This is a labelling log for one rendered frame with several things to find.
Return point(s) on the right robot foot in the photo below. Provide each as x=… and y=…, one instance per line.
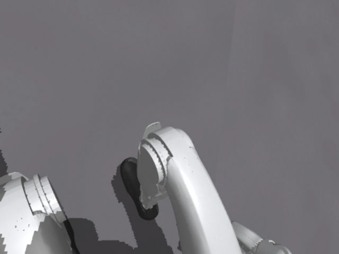
x=128, y=170

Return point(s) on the left robot foot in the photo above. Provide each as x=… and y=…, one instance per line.
x=71, y=235

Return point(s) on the right robot hand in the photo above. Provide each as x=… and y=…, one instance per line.
x=248, y=240

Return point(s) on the right robot arm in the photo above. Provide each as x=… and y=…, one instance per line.
x=268, y=246

